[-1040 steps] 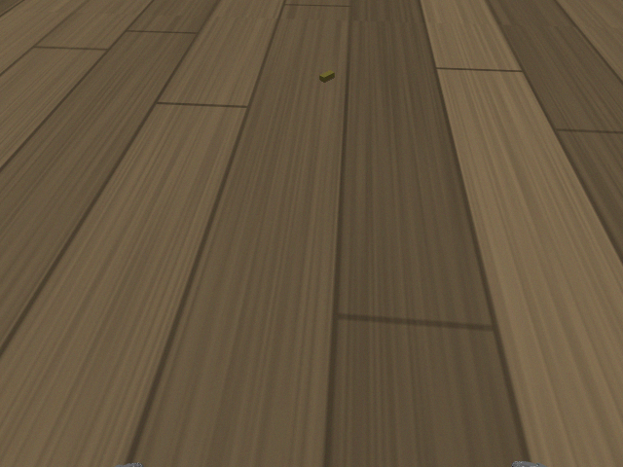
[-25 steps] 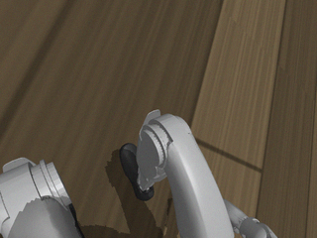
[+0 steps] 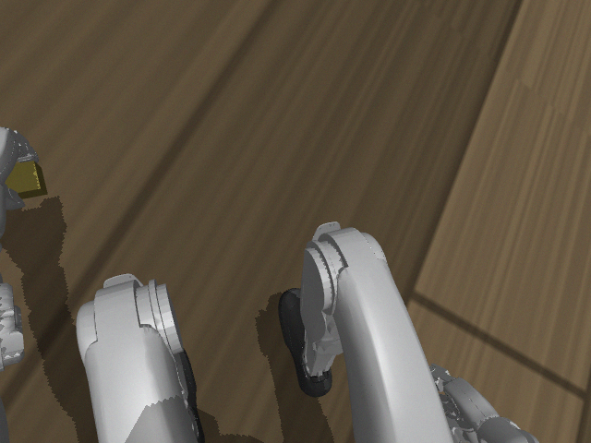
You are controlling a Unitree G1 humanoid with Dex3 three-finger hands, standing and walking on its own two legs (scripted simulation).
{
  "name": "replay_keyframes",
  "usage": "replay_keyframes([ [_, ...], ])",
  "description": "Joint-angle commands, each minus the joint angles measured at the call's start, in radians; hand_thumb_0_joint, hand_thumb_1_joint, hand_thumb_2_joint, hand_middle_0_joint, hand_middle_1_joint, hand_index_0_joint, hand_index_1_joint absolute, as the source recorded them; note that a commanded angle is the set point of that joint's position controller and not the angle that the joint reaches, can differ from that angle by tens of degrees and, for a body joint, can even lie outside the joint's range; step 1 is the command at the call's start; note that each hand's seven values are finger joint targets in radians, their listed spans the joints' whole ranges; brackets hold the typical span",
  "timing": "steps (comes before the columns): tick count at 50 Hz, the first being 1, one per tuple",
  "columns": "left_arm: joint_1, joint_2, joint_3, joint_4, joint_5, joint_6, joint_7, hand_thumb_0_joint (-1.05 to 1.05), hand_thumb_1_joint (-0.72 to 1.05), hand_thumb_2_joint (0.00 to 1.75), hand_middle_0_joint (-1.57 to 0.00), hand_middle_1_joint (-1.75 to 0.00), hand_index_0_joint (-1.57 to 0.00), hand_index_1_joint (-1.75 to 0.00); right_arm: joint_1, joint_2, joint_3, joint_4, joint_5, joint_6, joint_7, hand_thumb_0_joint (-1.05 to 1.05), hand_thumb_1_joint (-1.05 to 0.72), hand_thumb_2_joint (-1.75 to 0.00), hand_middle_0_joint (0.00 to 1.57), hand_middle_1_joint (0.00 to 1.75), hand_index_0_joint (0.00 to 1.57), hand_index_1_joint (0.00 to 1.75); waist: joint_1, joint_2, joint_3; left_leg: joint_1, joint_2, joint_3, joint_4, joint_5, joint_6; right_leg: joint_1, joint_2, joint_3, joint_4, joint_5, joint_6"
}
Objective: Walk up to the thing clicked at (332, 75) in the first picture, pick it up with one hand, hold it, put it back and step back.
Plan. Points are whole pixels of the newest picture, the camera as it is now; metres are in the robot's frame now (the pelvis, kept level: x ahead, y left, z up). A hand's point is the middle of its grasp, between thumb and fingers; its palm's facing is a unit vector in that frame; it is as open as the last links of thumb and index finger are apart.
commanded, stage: settle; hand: left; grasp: from above
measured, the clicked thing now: (1, 184) +0.47 +0.32 -0.22
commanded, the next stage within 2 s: lift in 0.08 s
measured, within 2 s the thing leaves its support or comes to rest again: neither
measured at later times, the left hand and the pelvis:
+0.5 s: hand out of the picture +0.45 +0.32 -0.11, palm faces -0.46 -0.11 -0.88, open 7.0 cm; pelvis +0.00 +0.00 +0.03, yaw +3 degrees
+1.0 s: hand out of the picture +0.38 +0.31 +0.06, palm faces -0.42 -0.13 -0.90, open 7.0 cm; pelvis +0.00 +0.00 +0.16, yaw +6 degrees
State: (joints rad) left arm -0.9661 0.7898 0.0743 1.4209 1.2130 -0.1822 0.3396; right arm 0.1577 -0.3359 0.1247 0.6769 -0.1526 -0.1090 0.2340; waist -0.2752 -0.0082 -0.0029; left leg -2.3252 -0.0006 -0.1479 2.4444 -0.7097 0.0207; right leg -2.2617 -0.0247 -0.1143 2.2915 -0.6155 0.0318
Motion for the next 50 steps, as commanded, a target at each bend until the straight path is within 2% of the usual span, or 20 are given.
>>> replay_keyframes([
  [1, -0.307, 0.293, 0.053, -0.138, 0.017, -0.020, 0.035, 0.00, 0.97, 0.20, -1.31, -0.17, -1.32, -0.16, 0.219, -0.254, -0.094, 0.000, 0.005, 0.018, -0.029, 0.00, -0.90, -0.90, 0.20, 0.30, 0.20, 0.30, -0.014, 0.338, -0.680, 0.457, -0.019, 0.089, -0.274, 0.184, -0.003, 0.392, 0.056, -0.045, -0.200, 0.136, -0.075],
  [3, -0.349, 0.272, 0.036, -0.167, 0.023, -0.027, 0.038, 0.00, 0.98, 0.20, -1.31, -0.16, -1.33, -0.14, 0.207, -0.242, -0.093, -0.008, 0.009, 0.025, -0.037, 0.00, -0.90, -0.90, 0.20, 0.30, 0.20, 0.30, -0.014, 0.357, -0.699, 0.472, -0.021, 0.088, -0.290, 0.180, -0.006, 0.381, 0.054, -0.042, -0.198, 0.130, -0.081],
  [8, -0.363, 0.279, 0.038, -0.152, 0.029, -0.018, 0.046, 0.00, 0.98, 0.22, -1.32, -0.15, -1.33, -0.15, 0.212, -0.232, -0.100, -0.002, 0.011, 0.036, -0.058, 0.00, -0.90, -0.90, 0.20, 0.30, 0.20, 0.30, -0.011, 0.346, -0.706, 0.458, -0.023, 0.104, -0.300, 0.158, 0.003, 0.385, 0.054, -0.030, -0.217, 0.109, -0.076],
  [11, -0.343, 0.252, 0.035, -0.147, 0.008, -0.003, 0.041, 0.00, 0.90, 0.15, -1.29, -0.14, -1.30, -0.14, 0.224, -0.233, -0.107, 0.001, 0.016, 0.038, -0.066, 0.00, -0.91, -0.91, 0.20, 0.30, 0.20, 0.30, -0.001, 0.357, -0.711, 0.483, -0.023, 0.104, -0.327, 0.163, 0.002, 0.370, 0.045, -0.038, -0.224, 0.126, -0.077],
  [13, -0.337, 0.229, 0.025, -0.175, -0.011, 0.010, 0.021, 0.00, 0.88, 0.14, -1.22, -0.15, -1.25, -0.12, 0.237, -0.232, -0.120, 0.006, 0.026, 0.039, -0.069, 0.00, -0.90, -0.91, 0.20, 0.30, 0.20, 0.30, 0.003, 0.357, -0.746, 0.522, -0.021, 0.099, -0.347, 0.178, 0.000, 0.373, 0.043, -0.040, -0.228, 0.143, -0.078],
  [16, -0.319, 0.242, 0.042, -0.230, -0.050, 0.029, -0.014, 0.00, 0.88, 0.14, -1.21, -0.16, -1.24, -0.13, 0.257, -0.236, -0.141, 0.008, 0.040, 0.045, -0.074, 0.00, -0.90, -0.91, 0.20, 0.30, 0.20, 0.30, 0.024, 0.351, -0.803, 0.557, -0.024, 0.103, -0.362, 0.220, 0.003, 0.407, 0.035, -0.033, -0.243, 0.182, -0.076],
  [17, -0.312, 0.220, 0.027, -0.266, -0.058, 0.033, -0.031, 0.00, 0.88, 0.16, -1.21, -0.18, -1.24, -0.15, 0.255, -0.222, -0.142, 0.005, 0.045, 0.050, -0.075, 0.00, -0.90, -0.91, 0.20, 0.30, 0.20, 0.30, 0.034, 0.364, -0.852, 0.595, -0.020, 0.108, -0.371, 0.248, 0.000, 0.434, 0.038, -0.029, -0.244, 0.205, -0.075],
  [23, -0.249, 0.214, 0.039, -0.383, -0.077, 0.034, -0.099, 0.00, 0.88, 0.18, -1.19, -0.23, -1.23, -0.19, 0.268, -0.215, -0.176, -0.003, 0.070, 0.083, -0.095, 0.00, -0.90, -0.90, 0.20, 0.30, 0.20, 0.30, 0.060, 0.308, -0.832, 0.593, -0.027, 0.119, -0.407, 0.251, 0.007, 0.473, 0.033, -0.008, -0.304, 0.198, -0.080],
  [24, -0.241, 0.186, 0.024, -0.414, -0.085, 0.030, -0.113, 0.00, 0.88, 0.18, -1.19, -0.23, -1.24, -0.19, 0.262, -0.208, -0.178, -0.011, 0.073, 0.088, -0.098, 0.00, -0.90, -0.90, 0.20, 0.30, 0.20, 0.30, 0.060, 0.325, -0.827, 0.591, -0.026, 0.118, -0.420, 0.237, 0.006, 0.467, 0.032, -0.006, -0.310, 0.184, -0.081],
  [28, -0.187, 0.194, 0.038, -0.508, -0.103, 0.030, -0.147, 0.00, 0.88, 0.20, -1.19, -0.25, -1.24, -0.20, 0.247, -0.211, -0.197, -0.036, 0.092, 0.103, -0.116, 0.00, -0.90, -0.90, 0.20, 0.30, 0.20, 0.30, 0.096, 0.310, -0.827, 0.654, -0.025, 0.091, -0.498, 0.176, 0.004, 0.464, 0.028, -0.002, -0.351, 0.135, -0.081],
  [30, -0.162, 0.156, 0.024, -0.557, -0.116, 0.031, -0.160, 0.00, 0.89, 0.24, -1.19, -0.28, -1.23, -0.23, 0.242, -0.201, -0.202, -0.047, 0.101, 0.109, -0.120, 0.00, -0.90, -0.90, 0.20, 0.30, 0.20, 0.30, 0.102, 0.317, -0.849, 0.683, -0.021, 0.082, -0.535, 0.174, 0.005, 0.489, 0.028, -0.001, -0.360, 0.148, -0.075],
  [32, -0.132, 0.160, 0.022, -0.574, -0.122, 0.040, -0.170, 0.00, 0.89, 0.26, -1.20, -0.29, -1.24, -0.25, 0.239, -0.192, -0.203, -0.055, 0.111, 0.115, -0.127, 0.00, -0.90, -0.90, 0.20, 0.30, 0.20, 0.30, 0.108, 0.284, -0.863, 0.693, -0.020, 0.087, -0.556, 0.170, 0.014, 0.532, 0.033, 0.007, -0.391, 0.155, -0.068],
  [34, -0.063, 0.142, 0.018, -0.578, -0.136, 0.049, -0.180, 0.00, 0.89, 0.28, -1.20, -0.29, -1.24, -0.25, 0.225, -0.188, -0.206, -0.065, 0.121, 0.118, -0.134, 0.00, -0.90, -0.90, 0.20, 0.30, 0.20, 0.30, 0.121, 0.253, -0.827, 0.695, -0.020, 0.079, -0.592, 0.156, 0.014, 0.546, 0.034, 0.010, -0.415, 0.141, -0.068],
  [37, -0.061, 0.106, -0.012, -0.646, -0.158, 0.058, -0.202, 0.00, 0.89, 0.26, -1.19, -0.29, -1.23, -0.25, 0.212, -0.175, -0.212, -0.075, 0.129, 0.121, -0.148, 0.00, -0.90, -0.90, 0.20, 0.30, 0.20, 0.30, 0.117, 0.233, -0.799, 0.727, -0.016, 0.075, -0.650, 0.115, 0.017, 0.588, 0.038, 0.015, -0.474, 0.113, -0.065],
  [41, -0.001, 0.069, -0.028, -0.760, -0.194, 0.079, -0.220, 0.00, 0.87, 0.22, -1.17, -0.28, -1.22, -0.23, 0.184, -0.167, -0.220, -0.094, 0.145, 0.122, -0.171, 0.00, -0.90, -0.90, 0.20, 0.30, 0.20, 0.30, 0.136, 0.246, -0.818, 0.835, -0.008, 0.059, -0.743, 0.088, 0.011, 0.651, 0.037, 0.021, -0.532, 0.109, -0.059],
  [43, 0.034, 0.048, -0.040, -0.807, -0.200, 0.092, -0.224, 0.00, 0.88, 0.22, -1.17, -0.27, -1.22, -0.22, 0.174, -0.158, -0.219, -0.095, 0.151, 0.124, -0.182, 0.00, -0.90, -0.90, 0.20, 0.30, 0.20, 0.30, 0.136, 0.256, -0.812, 0.882, -0.007, 0.057, -0.784, 0.102, 0.006, 0.686, 0.035, 0.023, -0.563, 0.121, -0.057],
  [44, 0.030, 0.070, -0.020, -0.837, -0.201, 0.098, -0.224, 0.00, 0.88, 0.22, -1.17, -0.27, -1.22, -0.22, 0.165, -0.161, -0.222, -0.096, 0.155, 0.124, -0.189, 0.00, -0.90, -0.90, 0.20, 0.30, 0.20, 0.30, 0.146, 0.257, -0.829, 0.924, -0.006, 0.049, -0.803, 0.117, 0.004, 0.701, 0.033, 0.025, -0.575, 0.133, -0.057],
  [47, 0.061, 0.041, -0.039, -0.865, -0.200, 0.119, -0.225, 0.00, 0.88, 0.24, -1.18, -0.26, -1.22, -0.21, 0.148, -0.142, -0.221, -0.097, 0.163, 0.126, -0.205, 0.00, -0.90, -0.90, 0.20, 0.30, 0.20, 0.30, 0.142, 0.243, -0.803, 1.003, -0.002, 0.044, -0.869, 0.143, -0.001, 0.758, 0.036, 0.028, -0.634, 0.147, -0.055],
  [48, 0.086, 0.067, -0.020, -0.865, -0.201, 0.127, -0.221, 0.00, 0.88, 0.25, -1.18, -0.26, -1.22, -0.23, 0.140, -0.140, -0.221, -0.100, 0.166, 0.128, -0.210, 0.00, -0.90, -0.90, 0.20, 0.30, 0.20, 0.30, 0.154, 0.230, -0.791, 1.015, -0.003, 0.054, -0.890, 0.141, 0.002, 0.799, 0.035, 0.034, -0.668, 0.144, -0.053],
  [50, 0.124, 0.049, -0.024, -0.881, -0.209, 0.138, -0.218, 0.00, 0.89, 0.25, -1.20, -0.25, -1.24, -0.22, 0.126, -0.128, -0.216, -0.102, 0.171, 0.129, -0.220, 0.00, -0.90, -0.90, 0.20, 0.30, 0.20, 0.30, 0.163, 0.209, -0.772, 1.046, -0.004, 0.058, -0.943, 0.134, 0.003, 0.864, 0.037, 0.040, -0.721, 0.138, -0.051],
])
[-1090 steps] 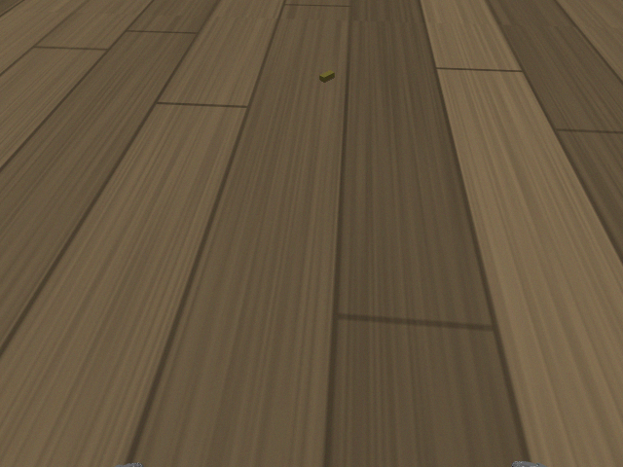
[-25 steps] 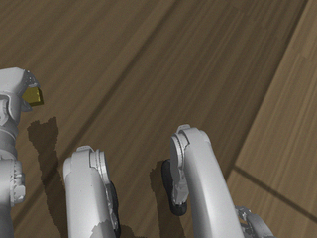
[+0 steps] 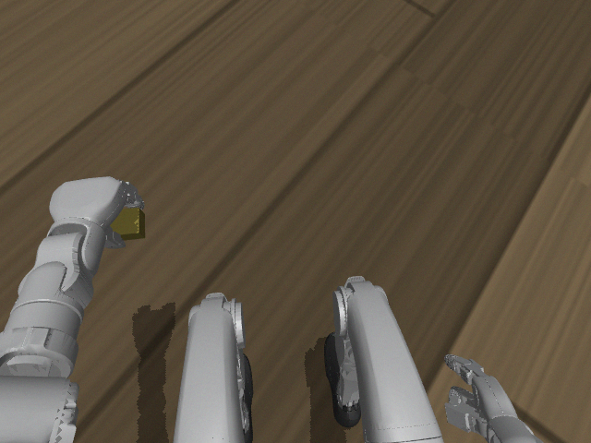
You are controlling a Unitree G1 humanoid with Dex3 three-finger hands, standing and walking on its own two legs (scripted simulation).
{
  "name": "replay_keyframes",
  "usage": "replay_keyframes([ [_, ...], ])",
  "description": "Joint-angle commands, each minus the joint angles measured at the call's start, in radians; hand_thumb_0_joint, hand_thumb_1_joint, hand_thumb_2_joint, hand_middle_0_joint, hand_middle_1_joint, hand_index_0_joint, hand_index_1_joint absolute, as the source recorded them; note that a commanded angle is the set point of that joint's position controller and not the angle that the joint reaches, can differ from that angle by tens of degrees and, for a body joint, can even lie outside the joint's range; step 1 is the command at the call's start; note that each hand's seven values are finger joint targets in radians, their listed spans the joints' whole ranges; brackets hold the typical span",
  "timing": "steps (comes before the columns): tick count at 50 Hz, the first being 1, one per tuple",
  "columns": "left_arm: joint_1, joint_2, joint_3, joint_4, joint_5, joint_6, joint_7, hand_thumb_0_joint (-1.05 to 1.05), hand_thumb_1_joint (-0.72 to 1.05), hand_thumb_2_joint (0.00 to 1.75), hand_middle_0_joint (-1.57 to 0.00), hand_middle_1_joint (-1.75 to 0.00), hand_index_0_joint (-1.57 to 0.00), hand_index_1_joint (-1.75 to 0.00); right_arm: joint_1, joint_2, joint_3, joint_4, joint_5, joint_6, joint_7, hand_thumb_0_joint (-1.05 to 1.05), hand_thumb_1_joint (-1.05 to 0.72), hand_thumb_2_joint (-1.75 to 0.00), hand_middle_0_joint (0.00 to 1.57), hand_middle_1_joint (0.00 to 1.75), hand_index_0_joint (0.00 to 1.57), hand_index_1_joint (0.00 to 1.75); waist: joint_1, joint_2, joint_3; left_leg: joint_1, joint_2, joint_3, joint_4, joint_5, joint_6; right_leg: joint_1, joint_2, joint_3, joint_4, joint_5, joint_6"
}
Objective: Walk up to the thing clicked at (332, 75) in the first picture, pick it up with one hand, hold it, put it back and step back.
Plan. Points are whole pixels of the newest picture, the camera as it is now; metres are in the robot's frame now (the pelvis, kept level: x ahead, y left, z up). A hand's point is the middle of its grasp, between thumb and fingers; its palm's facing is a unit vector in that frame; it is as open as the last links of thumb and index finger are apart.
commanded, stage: lift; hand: left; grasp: from above
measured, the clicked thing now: (110, 226) +0.42 +0.27 -0.13
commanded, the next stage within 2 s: hold in 0.90 s
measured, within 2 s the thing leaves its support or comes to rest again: neither
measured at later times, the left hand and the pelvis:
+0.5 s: hand (57, 203) +0.37 +0.23 +0.09, palm faces -0.45 -0.10 -0.89, open 7.0 cm; pelvis +0.03 -0.01 +0.17, yaw +1 degrees
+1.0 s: hand (14, 139) +0.39 +0.22 +0.17, palm faces -0.44 -0.10 -0.89, open 7.0 cm; pelvis +0.07 -0.01 +0.25, yaw +1 degrees
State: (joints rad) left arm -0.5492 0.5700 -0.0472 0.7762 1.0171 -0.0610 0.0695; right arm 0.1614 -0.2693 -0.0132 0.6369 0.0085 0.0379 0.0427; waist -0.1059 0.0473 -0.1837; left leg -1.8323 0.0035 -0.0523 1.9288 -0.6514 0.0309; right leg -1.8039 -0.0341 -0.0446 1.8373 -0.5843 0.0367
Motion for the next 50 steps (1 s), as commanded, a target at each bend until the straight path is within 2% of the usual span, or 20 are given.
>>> replay_keyframes([
  [1, -0.279, 0.251, 0.089, -0.241, -0.014, 0.023, 0.051, 0.00, 0.91, 0.26, -1.20, -0.27, -1.24, -0.23, 0.114, -0.188, -0.077, -0.060, 0.013, -0.018, -0.034, 0.00, -0.90, -0.90, 0.20, 0.30, 0.20, 0.30, -0.005, 0.158, -0.588, 0.588, -0.007, -0.040, -0.457, 0.081, -0.010, 0.432, 0.048, -0.029, -0.287, 0.111, -0.057],
  [3, -0.260, 0.210, 0.064, -0.251, -0.022, 0.034, 0.046, 0.00, 0.93, 0.26, -1.21, -0.28, -1.25, -0.23, 0.110, -0.175, -0.075, -0.054, 0.017, -0.021, -0.044, 0.00, -0.90, -0.90, 0.20, 0.30, 0.20, 0.30, -0.012, 0.149, -0.558, 0.629, -0.004, -0.037, -0.501, 0.084, -0.010, 0.470, 0.050, -0.025, -0.338, 0.108, -0.055],
  [5, -0.194, 0.208, 0.062, -0.239, -0.027, 0.049, 0.041, 0.00, 0.92, 0.25, -1.22, -0.26, -1.26, -0.22, 0.098, -0.168, -0.071, -0.050, 0.023, -0.026, -0.054, 0.00, -0.90, -0.90, 0.20, 0.30, 0.20, 0.30, 0.000, 0.125, -0.526, 0.667, -0.004, -0.028, -0.544, 0.083, -0.009, 0.528, 0.052, -0.018, -0.395, 0.104, -0.054],
  [6, -0.161, 0.170, 0.039, -0.229, -0.031, 0.054, 0.034, 0.00, 0.92, 0.25, -1.23, -0.24, -1.26, -0.21, 0.102, -0.159, -0.068, -0.050, 0.024, -0.028, -0.058, 0.00, -0.90, -0.90, 0.20, 0.30, 0.20, 0.30, -0.007, 0.103, -0.498, 0.684, -0.004, -0.019, -0.560, 0.101, -0.010, 0.555, 0.054, -0.014, -0.426, 0.112, -0.056],
  [7, -0.182, 0.185, 0.045, -0.262, -0.037, 0.057, 0.031, 0.00, 0.93, 0.26, -1.23, -0.25, -1.27, -0.21, 0.095, -0.158, -0.069, -0.048, 0.027, -0.031, -0.064, 0.00, -0.90, -0.90, 0.20, 0.30, 0.20, 0.30, 0.001, 0.095, -0.501, 0.707, -0.003, -0.019, -0.587, 0.093, -0.008, 0.592, 0.055, -0.011, -0.455, 0.108, -0.055],
  [8, -0.153, 0.165, 0.029, -0.236, -0.034, 0.063, 0.028, 0.00, 0.92, 0.26, -1.22, -0.26, -1.26, -0.22, 0.093, -0.150, -0.066, -0.046, 0.029, -0.033, -0.069, 0.00, -0.90, -0.90, 0.20, 0.30, 0.20, 0.30, -0.006, 0.091, -0.455, 0.712, -0.004, -0.010, -0.606, 0.086, -0.007, 0.615, 0.057, -0.005, -0.487, 0.101, -0.055],
  [10, -0.145, 0.160, 0.027, -0.247, -0.046, 0.066, 0.023, 0.00, 0.92, 0.25, -1.22, -0.27, -1.26, -0.23, 0.091, -0.145, -0.062, -0.042, 0.033, -0.044, -0.080, 0.00, -0.90, -0.90, 0.20, 0.30, 0.20, 0.30, -0.001, 0.065, -0.408, 0.734, -0.003, -0.015, -0.663, 0.057, -0.006, 0.670, 0.060, 0.003, -0.544, 0.079, -0.052],
  [12, -0.122, 0.119, 0.002, -0.227, -0.054, 0.065, 0.020, 0.00, 0.91, 0.24, -1.21, -0.27, -1.25, -0.23, 0.088, -0.135, -0.058, -0.040, 0.035, -0.057, -0.090, 0.00, -0.90, -0.90, 0.20, 0.30, 0.20, 0.30, -0.005, 0.045, -0.359, 0.766, -0.002, -0.010, -0.705, 0.057, -0.005, 0.712, 0.061, 0.010, -0.598, 0.079, -0.052],
  [18, -0.094, 0.096, -0.006, -0.231, -0.035, 0.052, 0.047, 0.00, 0.88, 0.19, -1.18, -0.26, -1.23, -0.22, 0.101, -0.119, -0.056, -0.026, 0.040, -0.087, -0.109, 0.00, -0.90, -0.90, 0.20, 0.30, 0.20, 0.30, 0.012, 0.041, -0.349, 0.905, -0.006, 0.011, -0.800, 0.173, -0.013, 0.864, 0.061, 0.036, -0.731, 0.147, -0.059],
  [23, -0.099, 0.094, -0.003, -0.180, -0.017, 0.059, 0.091, 0.00, 0.86, 0.21, -1.18, -0.24, -1.21, -0.21, 0.104, -0.122, -0.062, -0.007, 0.039, -0.097, -0.113, 0.00, -0.90, -0.90, 0.20, 0.30, 0.20, 0.30, 0.028, 0.051, -0.300, 1.009, -0.005, 0.010, -0.908, 0.193, -0.021, 0.948, 0.067, 0.039, -0.826, 0.167, -0.058],
  [25, -0.119, 0.076, -0.022, -0.168, -0.004, 0.065, 0.104, 0.00, 0.86, 0.20, -1.18, -0.23, -1.22, -0.20, 0.108, -0.119, -0.060, 0.002, 0.037, -0.098, -0.114, 0.00, -0.90, -0.90, 0.20, 0.30, 0.20, 0.30, 0.024, 0.062, -0.292, 1.057, -0.007, 0.017, -0.941, 0.228, -0.022, 0.985, 0.068, 0.039, -0.857, 0.198, -0.060],
  [27, -0.126, 0.059, -0.036, -0.138, -0.010, 0.075, 0.111, 0.00, 0.88, 0.21, -1.19, -0.23, -1.23, -0.20, 0.104, -0.120, -0.065, 0.009, 0.035, -0.099, -0.113, 0.00, -0.90, -0.90, 0.20, 0.30, 0.20, 0.30, 0.029, 0.050, -0.265, 1.103, -0.002, 0.010, -0.985, 0.241, -0.027, 1.010, 0.071, 0.033, -0.885, 0.208, -0.058],
  [29, -0.128, 0.067, -0.029, -0.140, -0.017, 0.086, 0.119, 0.00, 0.87, 0.21, -1.19, -0.22, -1.22, -0.19, 0.117, -0.123, -0.067, 0.015, 0.037, -0.097, -0.113, 0.00, -0.90, -0.90, 0.20, 0.30, 0.20, 0.30, 0.037, 0.043, -0.268, 1.146, -0.004, 0.019, -1.015, 0.274, -0.026, 1.065, 0.072, 0.039, -0.930, 0.231, -0.059],
  [31, -0.107, 0.022, -0.061, -0.116, -0.031, 0.099, 0.116, 0.00, 0.87, 0.21, -1.19, -0.24, -1.22, -0.20, 0.117, -0.115, -0.067, 0.020, 0.035, -0.098, -0.111, 0.00, -0.89, -0.90, 0.20, 0.30, 0.20, 0.30, 0.034, 0.023, -0.254, 1.171, -0.007, 0.026, -1.033, 0.329, -0.026, 1.111, 0.071, 0.042, -0.960, 0.280, -0.058],
  [33, -0.086, 0.048, -0.044, -0.098, -0.030, 0.107, 0.114, 0.00, 0.86, 0.21, -1.18, -0.23, -1.22, -0.19, 0.124, -0.122, -0.072, 0.020, 0.037, -0.097, -0.112, 0.00, -0.90, -0.90, 0.20, 0.30, 0.20, 0.30, 0.043, -0.005, -0.244, 1.186, -0.013, 0.032, -1.051, 0.370, -0.022, 1.162, 0.071, 0.048, -0.992, 0.320, -0.052],
  [35, -0.090, 0.013, -0.070, -0.107, -0.039, 0.107, 0.104, 0.00, 0.85, 0.20, -1.17, -0.23, -1.21, -0.20, 0.128, -0.114, -0.071, 0.023, 0.036, -0.097, -0.109, 0.00, -0.90, -0.90, 0.20, 0.30, 0.20, 0.30, 0.041, -0.007, -0.239, 1.206, -0.015, 0.037, -1.067, 0.405, -0.022, 1.196, 0.067, 0.054, -1.014, 0.359, -0.050],
  [40, -0.070, 0.020, -0.063, -0.105, -0.045, 0.098, 0.090, 0.00, 0.87, 0.17, -1.17, -0.25, -1.22, -0.20, 0.118, -0.120, -0.075, 0.006, 0.036, -0.094, -0.107, 0.00, -0.89, -0.90, 0.20, 0.30, 0.20, 0.30, 0.055, 0.008, -0.206, 1.293, -0.011, 0.046, -1.146, 0.416, -0.027, 1.239, 0.068, 0.042, -1.077, 0.356, -0.054],
  [43, -0.089, 0.024, -0.061, -0.135, -0.031, 0.090, 0.092, 0.00, 0.86, 0.20, -1.18, -0.22, -1.22, -0.19, 0.120, -0.118, -0.075, 0.006, 0.037, -0.089, -0.106, 0.00, -0.89, -0.90, 0.20, 0.30, 0.20, 0.30, 0.048, -0.009, -0.212, 1.322, -0.015, 0.048, -1.166, 0.455, -0.024, 1.279, 0.065, 0.051, -1.107, 0.399, -0.050],
  [47, -0.105, 0.033, -0.052, -0.178, -0.032, 0.085, 0.100, 0.00, 0.88, 0.19, -1.18, -0.25, -1.23, -0.19, 0.117, -0.121, -0.080, 0.010, 0.037, -0.085, -0.105, 0.00, -0.89, -0.90, 0.20, 0.30, 0.20, 0.30, 0.059, 0.015, -0.236, 1.399, -0.012, 0.048, -1.202, 0.524, -0.031, 1.324, 0.067, 0.045, -1.130, 0.448, -0.052],
  [50, -0.115, 0.015, -0.066, -0.176, -0.028, 0.085, 0.102, 0.00, 0.88, 0.20, -1.17, -0.26, -1.23, -0.20, 0.114, -0.120, -0.079, 0.011, 0.038, -0.081, -0.104, 0.00, -0.89, -0.90, 0.20, 0.30, 0.20, 0.30, 0.049, 0.007, -0.205, 1.412, -0.012, 0.051, -1.230, 0.518, -0.029, 1.333, 0.068, 0.044, -1.157, 0.446, -0.052],
])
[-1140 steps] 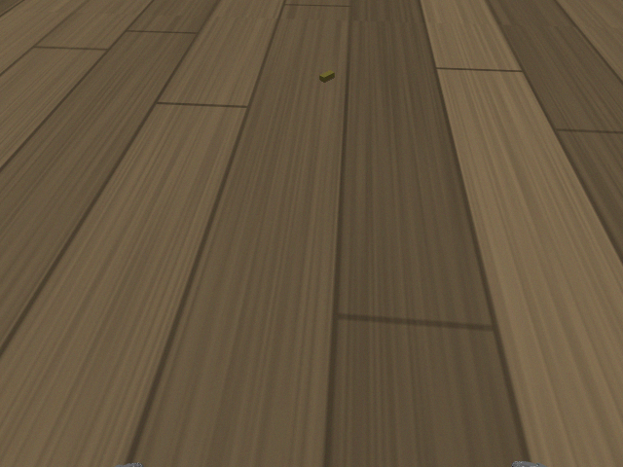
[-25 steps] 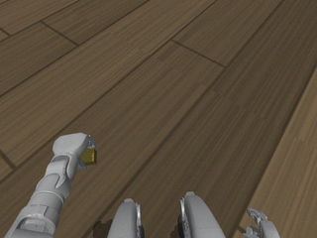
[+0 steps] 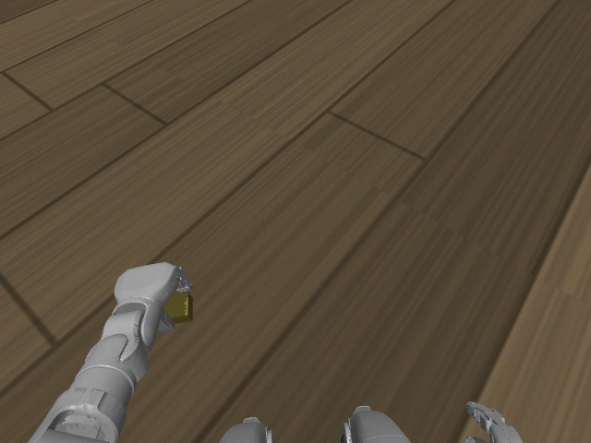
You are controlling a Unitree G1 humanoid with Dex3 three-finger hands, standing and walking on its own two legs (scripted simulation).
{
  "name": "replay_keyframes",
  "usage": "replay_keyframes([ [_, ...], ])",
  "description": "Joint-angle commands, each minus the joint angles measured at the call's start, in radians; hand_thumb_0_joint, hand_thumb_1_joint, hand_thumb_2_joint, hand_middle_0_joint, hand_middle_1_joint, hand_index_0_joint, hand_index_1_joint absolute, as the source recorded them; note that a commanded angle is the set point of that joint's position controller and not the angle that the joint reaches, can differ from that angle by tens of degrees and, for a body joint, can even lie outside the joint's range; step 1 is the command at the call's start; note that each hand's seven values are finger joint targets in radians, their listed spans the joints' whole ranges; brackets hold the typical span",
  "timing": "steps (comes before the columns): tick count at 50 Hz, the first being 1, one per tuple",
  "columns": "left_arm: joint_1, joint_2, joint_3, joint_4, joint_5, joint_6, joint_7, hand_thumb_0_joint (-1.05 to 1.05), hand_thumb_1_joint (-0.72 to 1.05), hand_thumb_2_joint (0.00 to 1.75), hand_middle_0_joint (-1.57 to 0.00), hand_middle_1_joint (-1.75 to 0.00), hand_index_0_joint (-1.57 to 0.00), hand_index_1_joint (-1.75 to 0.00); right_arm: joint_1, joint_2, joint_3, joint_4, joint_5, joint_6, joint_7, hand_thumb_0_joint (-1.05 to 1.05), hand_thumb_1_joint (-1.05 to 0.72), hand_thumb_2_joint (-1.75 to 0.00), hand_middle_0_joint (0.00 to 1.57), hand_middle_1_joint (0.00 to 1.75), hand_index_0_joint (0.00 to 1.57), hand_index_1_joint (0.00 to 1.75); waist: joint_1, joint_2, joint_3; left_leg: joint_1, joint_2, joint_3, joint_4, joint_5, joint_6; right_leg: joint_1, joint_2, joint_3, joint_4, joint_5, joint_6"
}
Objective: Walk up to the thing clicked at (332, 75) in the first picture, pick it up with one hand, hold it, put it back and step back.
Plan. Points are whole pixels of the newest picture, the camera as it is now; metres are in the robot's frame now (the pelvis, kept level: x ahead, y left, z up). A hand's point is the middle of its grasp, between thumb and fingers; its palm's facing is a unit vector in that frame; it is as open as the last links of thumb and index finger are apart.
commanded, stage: hold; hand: left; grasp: from above
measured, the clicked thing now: (162, 310) +0.33 +0.23 -0.11
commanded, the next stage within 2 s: crouch in 1.90 s
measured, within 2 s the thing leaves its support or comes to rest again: neither
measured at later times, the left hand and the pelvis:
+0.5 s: hand (151, 294) +0.33 +0.22 -0.03, palm faces -0.44 -0.07 -0.89, open 7.0 cm; pelvis +0.02 +0.00 +0.02, yaw -1 degrees
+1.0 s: hand (153, 302) +0.31 +0.21 -0.01, palm faces -0.44 -0.07 -0.90, open 7.0 cm; pelvis +0.01 -0.01 +0.03, yaw -1 degrees
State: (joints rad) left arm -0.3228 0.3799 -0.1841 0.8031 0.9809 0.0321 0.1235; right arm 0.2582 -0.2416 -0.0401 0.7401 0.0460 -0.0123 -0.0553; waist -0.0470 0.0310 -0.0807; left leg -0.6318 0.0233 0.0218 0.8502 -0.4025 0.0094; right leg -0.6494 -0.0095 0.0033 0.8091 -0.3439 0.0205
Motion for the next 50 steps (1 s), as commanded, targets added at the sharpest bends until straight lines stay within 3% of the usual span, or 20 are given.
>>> replay_keyframes([
  [1, -0.321, 0.217, 0.079, -0.186, 0.014, -0.007, 0.049, 0.00, 0.89, 0.16, -1.16, -0.26, -1.22, -0.19, 0.015, -0.148, -0.053, -0.091, 0.001, -0.030, -0.006, 0.00, -0.89, -0.89, 0.20, 0.30, 0.20, 0.30, 0.001, 0.026, -0.301, 0.212, -0.035, -0.019, -0.159, 0.267, -0.008, 0.187, 0.042, 0.000, -0.138, 0.204, -0.036],
  [6, -0.332, 0.198, 0.050, -0.200, 0.015, -0.006, 0.022, 0.00, 0.90, 0.18, -1.18, -0.23, -1.23, -0.18, -0.002, -0.149, -0.057, -0.096, 0.006, -0.021, -0.003, 0.00, -0.89, -0.90, 0.20, 0.30, 0.20, 0.30, 0.000, 0.025, -0.301, 0.262, -0.036, -0.013, -0.192, 0.310, -0.007, 0.234, 0.044, 0.000, -0.172, 0.240, -0.035],
  [10, -0.275, 0.211, 0.064, -0.190, 0.007, -0.006, 0.001, 0.00, 0.90, 0.22, -1.19, -0.24, -1.24, -0.19, -0.005, -0.155, -0.057, -0.107, 0.009, -0.015, 0.000, 0.00, -0.89, -0.90, 0.20, 0.30, 0.20, 0.30, 0.013, 0.000, -0.282, 0.278, -0.036, -0.012, -0.217, 0.347, -0.008, 0.272, 0.047, -0.004, -0.189, 0.269, -0.036],
  [12, -0.275, 0.193, 0.047, -0.184, 0.012, -0.007, -0.013, 0.00, 0.90, 0.19, -1.19, -0.23, -1.24, -0.18, -0.013, -0.152, -0.055, -0.111, 0.009, -0.010, 0.001, 0.00, -0.89, -0.90, 0.20, 0.30, 0.20, 0.30, 0.004, -0.002, -0.263, 0.287, -0.034, -0.009, -0.224, 0.362, -0.008, 0.265, 0.049, -0.007, -0.193, 0.279, -0.037],
  [15, -0.291, 0.217, 0.063, -0.221, 0.012, -0.015, -0.023, 0.00, 0.91, 0.17, -1.19, -0.23, -1.25, -0.17, -0.019, -0.159, -0.059, -0.122, 0.009, -0.005, 0.001, 0.00, -0.89, -0.90, 0.20, 0.30, 0.20, 0.30, 0.016, 0.015, -0.269, 0.315, -0.032, -0.011, -0.237, 0.381, -0.012, 0.276, 0.050, -0.010, -0.202, 0.283, -0.039],
  [18, -0.285, 0.195, 0.051, -0.237, 0.013, -0.015, -0.029, 0.00, 0.90, 0.18, -1.19, -0.22, -1.25, -0.17, -0.024, -0.157, -0.056, -0.135, 0.011, 0.000, 0.004, 0.00, -0.90, -0.90, 0.20, 0.30, 0.20, 0.30, 0.017, 0.005, -0.247, 0.321, -0.034, -0.008, -0.253, 0.368, -0.010, 0.291, 0.048, -0.006, -0.217, 0.280, -0.039],
  [19, -0.301, 0.214, 0.067, -0.263, 0.012, -0.015, -0.025, 0.00, 0.90, 0.19, -1.19, -0.23, -1.25, -0.17, -0.029, -0.157, -0.056, -0.135, 0.010, 0.002, 0.004, 0.00, -0.90, -0.90, 0.20, 0.30, 0.20, 0.30, 0.026, 0.008, -0.264, 0.332, -0.035, -0.011, -0.258, 0.372, -0.010, 0.305, 0.047, -0.003, -0.223, 0.284, -0.037],
  [26, -0.288, 0.223, 0.070, -0.297, 0.011, -0.013, -0.049, 0.00, 0.90, 0.19, -1.19, -0.22, -1.25, -0.17, -0.033, -0.161, -0.058, -0.147, 0.011, 0.013, 0.007, 0.00, -0.90, -0.90, 0.20, 0.30, 0.20, 0.30, 0.025, 0.019, -0.266, 0.366, -0.030, -0.007, -0.277, 0.417, -0.011, 0.334, 0.048, -0.005, -0.234, 0.317, -0.037],
  [38, -0.231, 0.204, 0.064, -0.314, 0.012, -0.010, -0.077, 0.00, 0.90, 0.20, -1.21, -0.22, -1.26, -0.17, -0.083, -0.149, -0.044, -0.178, 0.016, 0.023, 0.002, 0.00, -0.90, -0.90, 0.20, 0.30, 0.20, 0.30, 0.035, -0.024, -0.191, 0.376, -0.037, 0.002, -0.333, 0.329, 0.001, 0.353, 0.039, 0.004, -0.297, 0.256, -0.032],
  [50, -0.234, 0.220, 0.077, -0.381, 0.013, -0.012, -0.093, 0.00, 0.91, 0.19, -1.20, -0.23, -1.26, -0.18, -0.121, -0.144, -0.039, -0.187, 0.021, 0.028, -0.003, 0.00, -0.90, -0.90, 0.20, 0.30, 0.20, 0.30, 0.049, -0.006, -0.200, 0.416, -0.042, 0.013, -0.367, 0.313, 0.004, 0.389, 0.032, 0.010, -0.331, 0.241, -0.029],
])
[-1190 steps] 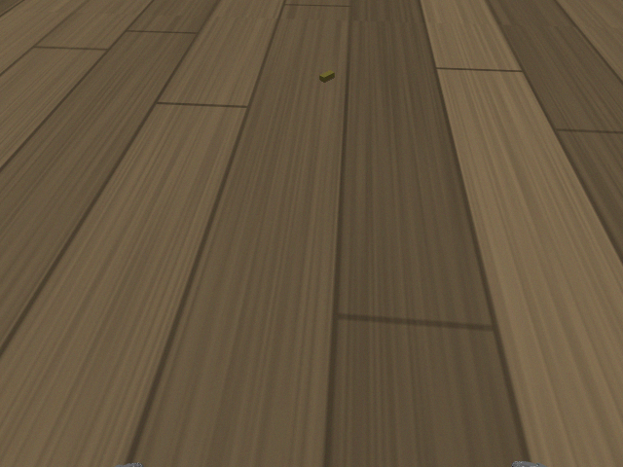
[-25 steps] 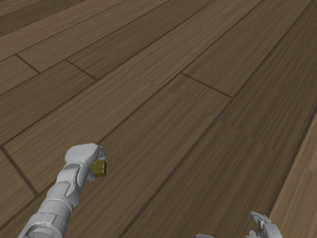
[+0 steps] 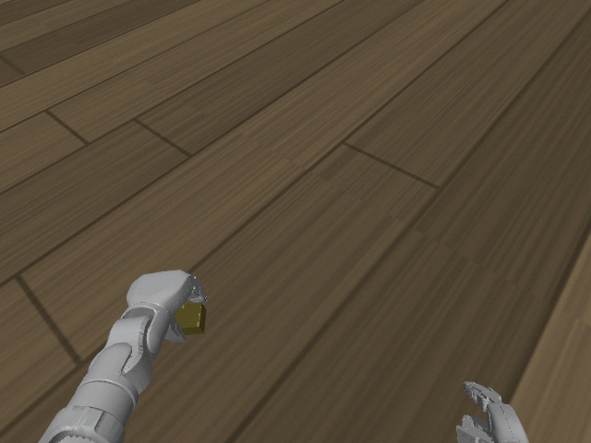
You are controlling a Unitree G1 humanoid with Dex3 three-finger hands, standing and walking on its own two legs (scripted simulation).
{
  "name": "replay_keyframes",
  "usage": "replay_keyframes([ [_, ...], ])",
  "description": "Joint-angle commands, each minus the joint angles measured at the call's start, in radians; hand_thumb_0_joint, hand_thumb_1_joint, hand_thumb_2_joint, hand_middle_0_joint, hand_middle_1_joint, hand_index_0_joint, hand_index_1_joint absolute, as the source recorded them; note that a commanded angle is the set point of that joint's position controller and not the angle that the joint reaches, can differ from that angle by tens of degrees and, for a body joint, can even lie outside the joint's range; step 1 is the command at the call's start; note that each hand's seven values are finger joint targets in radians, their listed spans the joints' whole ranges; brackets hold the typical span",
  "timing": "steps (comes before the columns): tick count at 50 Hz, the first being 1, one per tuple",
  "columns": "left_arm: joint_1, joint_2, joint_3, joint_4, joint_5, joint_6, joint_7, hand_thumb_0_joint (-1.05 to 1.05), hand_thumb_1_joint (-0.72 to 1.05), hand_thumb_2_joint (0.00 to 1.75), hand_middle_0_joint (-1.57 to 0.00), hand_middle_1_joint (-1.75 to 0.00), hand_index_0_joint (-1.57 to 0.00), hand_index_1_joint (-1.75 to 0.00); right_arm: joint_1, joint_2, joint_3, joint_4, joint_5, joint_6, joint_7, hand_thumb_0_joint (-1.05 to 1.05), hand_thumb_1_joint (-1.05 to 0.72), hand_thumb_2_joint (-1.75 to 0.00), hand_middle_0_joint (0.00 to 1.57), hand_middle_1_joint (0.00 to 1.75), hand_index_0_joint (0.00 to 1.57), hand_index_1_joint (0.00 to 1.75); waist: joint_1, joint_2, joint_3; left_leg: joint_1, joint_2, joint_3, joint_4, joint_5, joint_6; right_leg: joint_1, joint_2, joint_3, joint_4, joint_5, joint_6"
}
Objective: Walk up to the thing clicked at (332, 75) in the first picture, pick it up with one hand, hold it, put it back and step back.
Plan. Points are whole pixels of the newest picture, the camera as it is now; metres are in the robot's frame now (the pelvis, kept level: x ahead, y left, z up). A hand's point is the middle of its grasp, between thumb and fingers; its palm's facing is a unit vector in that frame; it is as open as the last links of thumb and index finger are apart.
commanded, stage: hold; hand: left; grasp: from above
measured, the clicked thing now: (174, 320) +0.31 +0.23 -0.08
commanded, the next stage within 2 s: crouch in 0.90 s
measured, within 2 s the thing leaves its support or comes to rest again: neither
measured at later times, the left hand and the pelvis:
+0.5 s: hand (168, 321) +0.29 +0.22 -0.03, palm faces -0.44 -0.07 -0.89, open 7.0 cm; pelvis +0.00 +0.00 +0.01, yaw +0 degrees
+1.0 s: hand (168, 317) +0.29 +0.22 -0.03, palm faces -0.44 -0.07 -0.89, open 7.0 cm; pelvis +0.00 +0.00 +0.01, yaw +0 degrees
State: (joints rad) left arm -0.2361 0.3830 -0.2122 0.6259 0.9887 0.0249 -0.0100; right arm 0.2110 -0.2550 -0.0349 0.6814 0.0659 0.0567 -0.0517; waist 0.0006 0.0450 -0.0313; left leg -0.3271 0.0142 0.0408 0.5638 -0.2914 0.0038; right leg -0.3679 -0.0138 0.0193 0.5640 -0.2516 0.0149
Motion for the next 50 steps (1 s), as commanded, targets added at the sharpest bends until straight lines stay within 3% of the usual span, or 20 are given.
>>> replay_keyframes([
  [1, -0.315, 0.211, 0.102, -0.190, 0.006, -0.004, 0.040, 0.00, 0.91, 0.20, -1.21, -0.23, -1.26, -0.18, -0.068, -0.132, -0.042, -0.126, 0.000, -0.042, -0.007, 0.00, -0.90, -0.90, 0.20, 0.30, 0.20, 0.30, -0.007, -0.035, -0.231, 0.106, -0.031, -0.010, -0.083, 0.191, 0.011, 0.102, 0.037, -0.006, -0.090, 0.139, -0.023],
  [16, -0.296, 0.211, 0.099, -0.270, -0.008, -0.001, 0.003, 0.00, 0.89, 0.18, -1.20, -0.20, -1.25, -0.16, -0.117, -0.122, -0.033, -0.148, 0.008, -0.041, -0.011, 0.00, -0.90, -0.90, 0.20, 0.30, 0.20, 0.30, 0.019, -0.015, -0.214, 0.141, -0.029, -0.009, -0.129, 0.179, 0.008, 0.133, 0.037, -0.011, -0.126, 0.114, -0.027],
  [17, -0.274, 0.194, 0.087, -0.231, -0.009, 0.002, 0.000, 0.00, 0.90, 0.18, -1.21, -0.21, -1.25, -0.16, -0.112, -0.123, -0.032, -0.146, 0.007, -0.041, -0.011, 0.00, -0.90, -0.90, 0.20, 0.30, 0.20, 0.30, 0.003, -0.038, -0.200, 0.137, -0.028, -0.011, -0.126, 0.176, 0.011, 0.128, 0.037, -0.010, -0.129, 0.114, -0.024],
  [26, -0.322, 0.228, 0.112, -0.266, -0.002, -0.011, 0.004, 0.00, 0.89, 0.18, -1.21, -0.21, -1.25, -0.17, -0.106, -0.123, -0.031, -0.144, 0.008, -0.040, -0.015, 0.00, -0.90, -0.90, 0.20, 0.30, 0.20, 0.30, 0.011, -0.025, -0.235, 0.163, -0.029, -0.011, -0.130, 0.224, 0.010, 0.150, 0.037, -0.011, -0.126, 0.159, -0.026],
  [28, -0.306, 0.206, 0.097, -0.257, -0.006, -0.012, 0.007, 0.00, 0.91, 0.19, -1.22, -0.22, -1.27, -0.18, -0.110, -0.119, -0.031, -0.142, 0.007, -0.038, -0.015, 0.00, -0.90, -0.90, 0.20, 0.30, 0.20, 0.30, 0.009, -0.020, -0.233, 0.171, -0.030, -0.011, -0.129, 0.235, 0.009, 0.148, 0.036, -0.011, -0.126, 0.170, -0.026],
  [30, -0.305, 0.224, 0.113, -0.264, -0.003, -0.012, 0.013, 0.00, 0.91, 0.19, -1.22, -0.22, -1.26, -0.17, -0.106, -0.123, -0.032, -0.139, 0.007, -0.037, -0.016, 0.00, -0.90, -0.90, 0.20, 0.30, 0.20, 0.30, 0.015, -0.011, -0.241, 0.175, -0.027, -0.012, -0.131, 0.249, 0.007, 0.156, 0.037, -0.012, -0.126, 0.180, -0.028],
  [33, -0.314, 0.205, 0.094, -0.235, 0.001, -0.009, 0.016, 0.00, 0.90, 0.17, -1.21, -0.20, -1.26, -0.16, -0.106, -0.121, -0.032, -0.132, 0.006, -0.037, -0.016, 0.00, -0.90, -0.90, 0.20, 0.30, 0.20, 0.30, 0.000, -0.032, -0.230, 0.178, -0.027, -0.013, -0.130, 0.250, 0.010, 0.150, 0.038, -0.016, -0.127, 0.184, -0.025],
  [36, -0.306, 0.229, 0.120, -0.237, 0.004, -0.007, 0.018, 0.00, 0.90, 0.18, -1.22, -0.20, -1.26, -0.16, -0.105, -0.121, -0.034, -0.132, 0.007, -0.033, -0.016, 0.00, -0.90, -0.90, 0.20, 0.30, 0.20, 0.30, 0.015, -0.021, -0.241, 0.180, -0.030, -0.008, -0.128, 0.269, 0.009, 0.160, 0.035, -0.013, -0.129, 0.203, -0.026],
  [38, -0.289, 0.192, 0.086, -0.235, -0.005, -0.004, 0.013, 0.00, 0.91, 0.19, -1.24, -0.19, -1.28, -0.15, -0.108, -0.121, -0.036, -0.133, 0.006, -0.031, -0.014, 0.00, -0.90, -0.90, 0.20, 0.30, 0.20, 0.30, 0.005, -0.042, -0.228, 0.181, -0.030, -0.006, -0.128, 0.263, 0.011, 0.161, 0.034, -0.013, -0.135, 0.202, -0.023],
  [40, -0.275, 0.206, 0.101, -0.213, -0.005, 0.001, 0.013, 0.00, 0.92, 0.19, -1.24, -0.20, -1.28, -0.16, -0.110, -0.124, -0.036, -0.132, 0.006, -0.030, -0.014, 0.00, -0.90, -0.90, 0.20, 0.30, 0.20, 0.30, 0.011, -0.030, -0.210, 0.176, -0.027, -0.011, -0.137, 0.267, 0.007, 0.158, 0.036, -0.017, -0.134, 0.200, -0.028],
  [41, -0.286, 0.189, 0.081, -0.227, -0.007, -0.002, 0.007, 0.00, 0.91, 0.18, -1.22, -0.21, -1.27, -0.17, -0.105, -0.124, -0.037, -0.136, 0.007, -0.030, -0.013, 0.00, -0.90, -0.90, 0.20, 0.30, 0.20, 0.30, 0.004, -0.035, -0.219, 0.177, -0.024, -0.014, -0.136, 0.273, 0.007, 0.152, 0.038, -0.018, -0.130, 0.205, -0.029],
  [42, -0.293, 0.214, 0.099, -0.238, -0.005, -0.005, 0.006, 0.00, 0.91, 0.18, -1.20, -0.22, -1.26, -0.17, -0.106, -0.127, -0.038, -0.135, 0.007, -0.029, -0.013, 0.00, -0.90, -0.90, 0.20, 0.30, 0.20, 0.30, 0.017, -0.019, -0.226, 0.180, -0.024, -0.013, -0.137, 0.276, 0.005, 0.159, 0.038, -0.019, -0.130, 0.203, -0.029],
  [44, -0.312, 0.230, 0.112, -0.242, 0.002, -0.009, 0.003, 0.00, 0.89, 0.17, -1.21, -0.20, -1.25, -0.16, -0.098, -0.123, -0.037, -0.136, 0.006, -0.028, -0.015, 0.00, -0.90, -0.90, 0.20, 0.30, 0.20, 0.30, 0.014, -0.037, -0.236, 0.175, -0.027, -0.010, -0.131, 0.278, 0.011, 0.168, 0.036, -0.017, -0.133, 0.213, -0.026],
  [48, -0.289, 0.194, 0.086, -0.228, -0.002, -0.012, 0.002, 0.00, 0.94, 0.18, -1.24, -0.22, -1.29, -0.17, -0.103, -0.121, -0.034, -0.139, 0.007, -0.029, -0.014, 0.00, -0.90, -0.90, 0.20, 0.30, 0.20, 0.30, 0.006, -0.030, -0.217, 0.176, -0.029, -0.006, -0.137, 0.252, 0.011, 0.156, 0.034, -0.012, -0.142, 0.189, -0.027],
  [50, -0.302, 0.218, 0.106, -0.227, 0.001, -0.014, 0.009, 0.00, 0.97, 0.17, -1.19, -0.28, -1.29, -0.18, -0.102, -0.125, -0.038, -0.138, 0.005, -0.028, -0.015, 0.00, -0.90, -0.91, 0.20, 0.30, 0.20, 0.30, 0.011, -0.022, -0.235, 0.183, -0.027, -0.009, -0.137, 0.272, 0.009, 0.164, 0.036, -0.016, -0.137, 0.203, -0.029],
])
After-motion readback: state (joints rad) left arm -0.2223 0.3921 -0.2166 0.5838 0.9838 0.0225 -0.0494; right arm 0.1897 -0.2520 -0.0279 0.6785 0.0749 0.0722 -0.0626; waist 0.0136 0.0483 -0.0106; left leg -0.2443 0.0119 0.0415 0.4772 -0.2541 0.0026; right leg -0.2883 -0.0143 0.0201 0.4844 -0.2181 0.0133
